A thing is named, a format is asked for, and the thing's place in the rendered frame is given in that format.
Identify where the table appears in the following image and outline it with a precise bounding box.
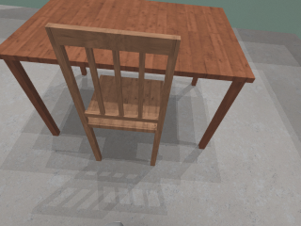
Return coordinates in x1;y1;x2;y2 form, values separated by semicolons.
0;0;256;150

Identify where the chair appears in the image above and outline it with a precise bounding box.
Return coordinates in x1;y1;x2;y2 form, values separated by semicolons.
44;23;181;166

